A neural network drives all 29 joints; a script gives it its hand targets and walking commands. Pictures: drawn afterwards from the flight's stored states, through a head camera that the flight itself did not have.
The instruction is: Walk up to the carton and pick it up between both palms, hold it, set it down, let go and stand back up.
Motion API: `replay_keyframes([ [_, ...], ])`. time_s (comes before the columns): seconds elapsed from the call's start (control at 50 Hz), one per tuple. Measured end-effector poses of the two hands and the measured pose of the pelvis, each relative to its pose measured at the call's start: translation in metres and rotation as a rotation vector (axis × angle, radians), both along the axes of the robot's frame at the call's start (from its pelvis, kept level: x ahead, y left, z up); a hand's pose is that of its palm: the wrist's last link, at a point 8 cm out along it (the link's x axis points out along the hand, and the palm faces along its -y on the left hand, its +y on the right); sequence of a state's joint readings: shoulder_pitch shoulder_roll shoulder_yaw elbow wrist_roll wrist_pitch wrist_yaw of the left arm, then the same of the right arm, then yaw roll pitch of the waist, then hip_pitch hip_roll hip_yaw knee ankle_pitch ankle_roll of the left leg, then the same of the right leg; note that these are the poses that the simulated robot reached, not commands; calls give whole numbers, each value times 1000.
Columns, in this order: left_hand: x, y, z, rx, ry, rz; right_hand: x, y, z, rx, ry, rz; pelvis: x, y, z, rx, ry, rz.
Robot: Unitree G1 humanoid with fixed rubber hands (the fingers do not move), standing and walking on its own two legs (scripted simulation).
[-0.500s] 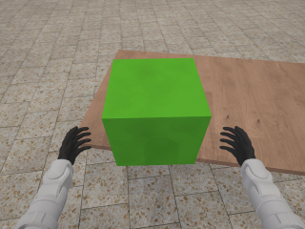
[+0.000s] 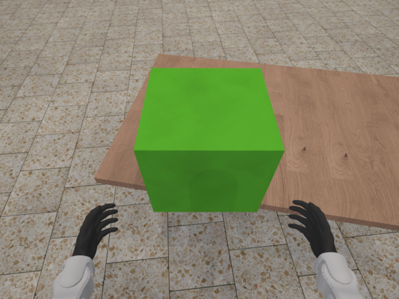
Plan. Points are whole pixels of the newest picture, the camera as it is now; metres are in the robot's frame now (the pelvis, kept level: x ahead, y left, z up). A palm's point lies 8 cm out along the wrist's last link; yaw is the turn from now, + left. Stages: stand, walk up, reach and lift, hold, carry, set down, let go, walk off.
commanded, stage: let go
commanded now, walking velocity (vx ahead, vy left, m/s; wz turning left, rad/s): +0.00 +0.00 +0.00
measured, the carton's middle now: (205, 142) +0.50 +0.01 +0.00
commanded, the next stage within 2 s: stand in 0.76 s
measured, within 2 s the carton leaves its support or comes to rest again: neither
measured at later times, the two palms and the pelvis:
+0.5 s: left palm out of the picture +0.15 +0.22 -0.09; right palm out of the picture +0.14 -0.23 -0.09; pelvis +0.01 -0.01 +0.00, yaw -1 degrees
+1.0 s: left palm out of the picture +0.07 +0.24 -0.11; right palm out of the picture +0.07 -0.29 -0.13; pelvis +0.02 -0.02 -0.01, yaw +1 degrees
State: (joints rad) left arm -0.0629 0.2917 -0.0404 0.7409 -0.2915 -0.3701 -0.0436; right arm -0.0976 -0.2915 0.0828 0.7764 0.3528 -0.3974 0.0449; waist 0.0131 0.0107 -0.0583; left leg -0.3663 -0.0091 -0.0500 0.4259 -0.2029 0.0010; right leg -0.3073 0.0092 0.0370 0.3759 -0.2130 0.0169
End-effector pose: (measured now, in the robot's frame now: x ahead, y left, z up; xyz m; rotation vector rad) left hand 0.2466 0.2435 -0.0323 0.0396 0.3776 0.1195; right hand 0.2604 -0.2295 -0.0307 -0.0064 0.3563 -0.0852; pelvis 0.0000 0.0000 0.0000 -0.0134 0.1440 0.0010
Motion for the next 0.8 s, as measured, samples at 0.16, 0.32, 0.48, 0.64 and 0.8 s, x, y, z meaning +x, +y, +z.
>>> replay_keyframes([
  [0.16, -38, -3, -24, 33, 108, -13, -39, 9, -24, -44, 95, 19, 3, 0, -1, 4, 2, 4],
  [0.32, -80, -5, -39, 89, 278, -19, -95, 11, -48, -91, 258, 8, 8, -1, -2, 16, -27, -4],
  [0.48, -95, -23, -53, 113, 453, -59, -117, 4, -63, -147, 387, 14, 6, -6, -3, 20, -82, -15],
  [0.64, -90, -35, -52, 128, 471, -53, -109, -11, -58, -176, 386, 25, 7, -18, -4, 27, -98, -4],
  [0.8, -87, -37, -49, 150, 449, -40, -98, -21, -62, -211, 425, 81, 11, -25, -5, 23, -99, 7],
])
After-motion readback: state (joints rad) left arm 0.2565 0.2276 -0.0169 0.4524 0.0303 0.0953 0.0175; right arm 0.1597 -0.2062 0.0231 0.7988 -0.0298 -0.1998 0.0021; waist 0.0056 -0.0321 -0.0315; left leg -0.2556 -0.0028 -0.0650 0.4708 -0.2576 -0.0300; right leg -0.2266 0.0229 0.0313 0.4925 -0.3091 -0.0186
